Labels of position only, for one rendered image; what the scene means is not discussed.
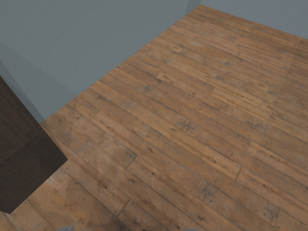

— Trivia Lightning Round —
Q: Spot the cupboard door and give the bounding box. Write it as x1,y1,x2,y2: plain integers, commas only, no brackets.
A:
0,86,39,162

